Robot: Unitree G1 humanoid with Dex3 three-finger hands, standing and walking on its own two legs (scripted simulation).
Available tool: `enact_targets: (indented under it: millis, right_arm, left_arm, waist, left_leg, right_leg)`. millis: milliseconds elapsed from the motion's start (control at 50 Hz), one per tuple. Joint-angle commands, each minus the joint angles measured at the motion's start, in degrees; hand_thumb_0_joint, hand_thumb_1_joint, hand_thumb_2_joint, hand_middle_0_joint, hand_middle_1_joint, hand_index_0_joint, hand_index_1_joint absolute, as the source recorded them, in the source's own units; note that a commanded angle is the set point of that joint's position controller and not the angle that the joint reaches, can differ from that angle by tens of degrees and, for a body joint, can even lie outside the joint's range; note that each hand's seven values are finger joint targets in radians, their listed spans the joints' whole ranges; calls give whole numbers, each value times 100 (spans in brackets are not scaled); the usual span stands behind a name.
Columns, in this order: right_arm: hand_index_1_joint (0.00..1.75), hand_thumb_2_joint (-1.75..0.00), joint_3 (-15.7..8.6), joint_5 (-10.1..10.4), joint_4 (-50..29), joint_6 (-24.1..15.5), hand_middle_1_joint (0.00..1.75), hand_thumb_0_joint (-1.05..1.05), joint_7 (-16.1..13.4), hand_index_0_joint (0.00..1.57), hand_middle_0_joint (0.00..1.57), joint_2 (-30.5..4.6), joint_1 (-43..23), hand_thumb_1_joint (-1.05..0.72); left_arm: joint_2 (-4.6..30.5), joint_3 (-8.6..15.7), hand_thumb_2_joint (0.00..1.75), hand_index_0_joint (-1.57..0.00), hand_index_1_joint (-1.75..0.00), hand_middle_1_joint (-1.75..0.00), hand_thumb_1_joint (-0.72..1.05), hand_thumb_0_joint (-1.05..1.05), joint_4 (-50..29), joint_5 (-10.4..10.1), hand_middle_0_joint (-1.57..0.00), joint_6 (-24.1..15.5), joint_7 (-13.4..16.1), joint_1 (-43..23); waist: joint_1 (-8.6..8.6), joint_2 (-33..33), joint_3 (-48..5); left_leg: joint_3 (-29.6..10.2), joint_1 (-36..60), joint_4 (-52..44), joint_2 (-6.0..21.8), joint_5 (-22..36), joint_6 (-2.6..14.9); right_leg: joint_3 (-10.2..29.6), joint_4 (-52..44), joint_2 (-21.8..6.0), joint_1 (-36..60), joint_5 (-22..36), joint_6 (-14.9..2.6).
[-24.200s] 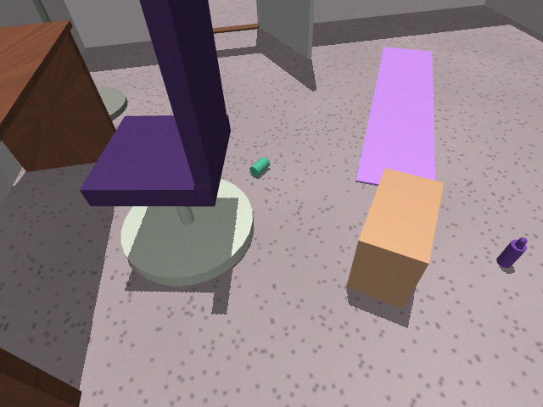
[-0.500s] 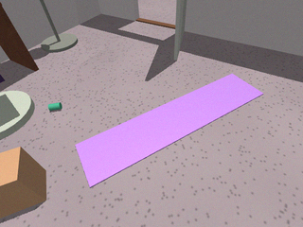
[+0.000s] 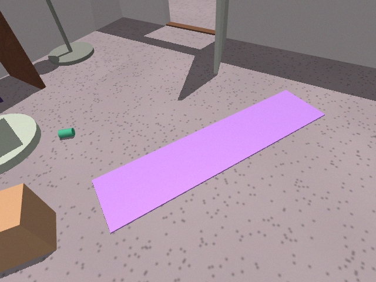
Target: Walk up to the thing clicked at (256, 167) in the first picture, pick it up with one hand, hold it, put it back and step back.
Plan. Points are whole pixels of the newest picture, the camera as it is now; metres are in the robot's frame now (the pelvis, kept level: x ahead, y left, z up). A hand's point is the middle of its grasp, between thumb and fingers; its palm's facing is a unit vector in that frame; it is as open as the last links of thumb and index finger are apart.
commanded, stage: stand
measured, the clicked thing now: (66, 133) +1.31 +1.04 -0.75
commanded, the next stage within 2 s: walk up in 0.72 s
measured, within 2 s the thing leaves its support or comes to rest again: neither
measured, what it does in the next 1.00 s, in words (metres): lifts its left foot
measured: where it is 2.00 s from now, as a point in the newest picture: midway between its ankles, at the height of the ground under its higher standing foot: outside the picture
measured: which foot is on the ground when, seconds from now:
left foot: down 0.00-0.76, up 0.78-1.00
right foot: down 0.00-1.00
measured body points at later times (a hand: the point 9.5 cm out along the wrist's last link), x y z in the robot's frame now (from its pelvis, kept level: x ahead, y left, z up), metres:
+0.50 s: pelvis +0.01 +0.00 +0.00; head +0.02 +0.00 +0.45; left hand +0.08 +0.31 -0.13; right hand +0.07 -0.30 -0.14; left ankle -0.01 +0.15 -0.75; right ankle +0.00 -0.10 -0.75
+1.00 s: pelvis +0.06 +0.04 -0.02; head +0.07 +0.07 +0.43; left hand +0.07 +0.38 -0.15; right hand +0.16 -0.29 -0.11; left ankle +0.11 +0.19 -0.73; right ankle +0.00 -0.10 -0.75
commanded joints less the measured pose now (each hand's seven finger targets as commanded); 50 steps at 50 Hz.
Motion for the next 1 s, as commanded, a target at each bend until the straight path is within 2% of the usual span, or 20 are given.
enact_targets:
  millis: [0, 140, 320, 500, 600, 680, 700, 720, 740, 760, 780, 800, 820, 840, 860, 880, 920, 940, 960, 980]
  right_arm:
    - [30, -90, -234, -4, -299, -104, 30, 0, -67, 20, 20, -1226, -177, -90]
    - [30, -90, -241, -9, -332, -93, 30, 0, -60, 20, 20, -1204, -179, -90]
    - [30, -90, -234, -12, -366, -100, 30, 0, -76, 20, 20, -1199, -186, -90]
    - [30, -90, -224, -8, -349, -98, 30, 0, -81, 20, 20, -1212, -131, -90]
    - [30, -90, -238, -14, -368, -112, 30, 0, -88, 20, 20, -1228, -191, -90]
    - [30, -90, -233, -4, -381, -111, 30, 0, -90, 20, 20, -1209, -187, -90]
    - [30, -90, -497, -83, -666, -150, 30, 0, 11, 20, 20, -1486, 116, -90]
    - [30, -90, -543, -54, -793, -62, 30, 0, 55, 20, 20, -1481, 61, -90]
    - [30, -90, -501, -72, -1017, -18, 30, 0, 91, 20, 20, -1328, -265, -90]
    - [30, -90, -533, -117, -1212, 20, 30, 0, 114, 20, 20, -1337, -402, -90]
    - [30, -90, -617, -158, -1336, 13, 30, 0, 154, 20, 20, -1444, -387, -90]
    - [30, -90, -677, -169, -1397, -13, 30, 0, 196, 20, 20, -1476, -232, -90]
    - [30, -90, -732, -165, -1448, -46, 30, 0, 240, 20, 20, -1474, -130, -90]
    - [30, -90, -767, -150, -1429, -68, 30, 0, 282, 20, 20, -1460, 142, -90]
    - [30, -90, -779, -135, -1448, -95, 30, 0, 323, 20, 20, -1429, 261, -90]
    - [30, -90, -794, -117, -1451, -109, 30, 0, 351, 20, 20, -1393, 441, -90]
    - [30, -90, -819, -111, -1483, -125, 30, 0, 363, 20, 20, -1272, 868, -90]
    - [30, -90, -844, -95, -1465, -139, 30, 0, 355, 20, 20, -1222, 1116, -90]
    - [30, -90, -897, -90, -1374, -158, 30, 0, 314, 20, 20, -1226, 1573, -90]
    - [30, -90, -993, -100, -1149, -193, 30, 0, 225, 20, 20, -1375, 2192, -90]
  left_arm:
    - [1230, 221, 90, -20, -30, -30, 90, 0, -314, 2, -20, -150, 51, -229]
    - [1273, 227, 90, -20, -30, -30, 90, 0, -325, 22, -20, -143, 59, -220]
    - [1261, 234, 90, -20, -30, -30, 90, 0, -340, 18, -20, -154, 66, -233]
    - [1254, 232, 90, -20, -30, -30, 90, 0, -320, 8, -20, -149, 61, -245]
    - [1263, 245, 90, -20, -30, -30, 90, 0, -336, 10, -20, -142, 63, -224]
    - [1241, 235, 90, -20, -30, -30, 90, 0, -323, 15, -20, -144, 67, -194]
    - [1579, 590, 90, -20, -30, -30, 90, 0, -588, 75, -20, -181, -47, 222]
    - [1746, 794, 90, -20, -30, -30, 90, 0, -702, 161, -20, -179, -88, 238]
    - [1916, 907, 90, -20, -30, -30, 90, 0, -746, 205, -20, -166, -94, 450]
    - [2083, 1017, 90, -20, -30, -30, 90, 0, -861, 238, -20, -177, -96, 495]
    - [2018, 1012, 90, -20, -30, -30, 90, 0, -1124, 252, -20, -194, -107, 397]
    - [1867, 1001, 90, -20, -30, -30, 90, 0, -1246, 246, -20, -197, -129, 288]
    - [1761, 967, 90, -20, -30, -30, 90, 0, -1325, 251, -20, -206, -154, 316]
    - [1709, 969, 90, -20, -30, -30, 90, 0, -1399, 249, -20, -226, -162, 187]
    - [1700, 970, 90, -20, -30, -30, 90, 0, -1505, 253, -20, -246, -179, 135]
    - [1722, 978, 90, -20, -30, -30, 90, 0, -1636, 262, -20, -259, -199, -29]
    - [1700, 961, 90, -20, -30, -30, 90, 0, -1857, 260, -20, -258, -252, -190]
    - [1678, 958, 90, -20, -30, -30, 90, 0, -1934, 256, -20, -220, -284, -217]
    - [1668, 952, 90, -20, -30, -30, 90, 0, -2020, 251, -20, -168, -312, -307]
    - [1456, 904, 90, -20, -30, -30, 90, 0, -2105, 250, -20, -105, -321, -215]
  waist:
    - [43, 47, -344]
    - [45, -56, -311]
    - [37, -2, -459]
    - [16, 5, -405]
    - [55, 13, -518]
    - [47, -4, -523]
    - [94, -194, -933]
    - [404, -477, -294]
    - [601, -1103, 41]
    - [673, -1486, 138]
    - [651, -1107, 419]
    - [559, -851, 573]
    - [488, -632, 656]
    - [335, -609, 635]
    - [300, -559, 541]
    - [183, -578, 407]
    - [-5, -681, 179]
    - [-99, -691, 76]
    - [-334, -580, -90]
    - [-538, 178, -383]
  left_leg:
    - [-346, -156, -240, 467, 654, 314]
    - [-347, -195, -217, 457, 532, 311]
    - [-333, -75, -173, 495, 893, 309]
    - [-328, -97, -209, 493, 799, 305]
    - [-308, -12, -175, 519, 1121, 295]
    - [-298, 51, -157, 522, 1168, 294]
    - [-25, -36, 493, 87, -1133, 651]
    - [-210, -1892, 812, -55, -1627, 685]
    - [290, -2789, 1694, -244, -1374, 571]
    - [286, -3255, 2954, -31, -1597, 515]
    - [134, -3256, 3415, 217, -1624, 428]
    - [-53, -3102, 3534, 407, -1591, 390]
    - [-133, -2911, 3378, 496, -1544, 367]
    - [-201, -2843, 3275, 615, -1508, 342]
    - [-190, -2772, 3008, 630, -1501, 351]
    - [-124, -2558, 2787, 627, -1349, 354]
    - [293, -1605, 2359, 449, -824, 334]
    - [550, -1166, 1953, 268, -366, 301]
    - [791, -333, 1645, 77, 274, 268]
    - [952, 476, 1559, -308, 114, 308]
  right_leg:
    - [725, -372, -803, 216, 672, 6]
    - [734, -429, -787, 159, 431, 22]
    - [708, -293, -801, 252, 976, 12]
    - [750, -312, -809, 255, 901, 0]
    - [708, -231, -806, 367, 1156, -9]
    - [686, -236, -804, 363, 1267, 0]
    - [663, 30, -490, 674, -1249, -215]
    - [581, 34, -740, 1335, -2485, -291]
    - [1252, -595, -1360, 1546, -3117, -548]
    - [2021, -1333, -2313, 1216, -3444, -1051]
    - [2187, -1356, -2700, 703, -3116, -1348]
    - [2052, -1311, -2715, 290, -2795, -1410]
    - [1768, -1243, -2530, 124, -2447, -1356]
    - [1373, -1173, -2371, 194, -2230, -1241]
    - [1071, -1005, -2238, 371, -1945, -1164]
    - [755, -850, -2110, 374, -1668, -1084]
    - [86, -432, -1717, -181, -1336, -850]
    - [-241, 27, -1470, -339, -1170, -730]
    - [-458, 644, -1375, -884, -1337, -596]
    - [-668, 1838, -995, -1227, -1124, -514]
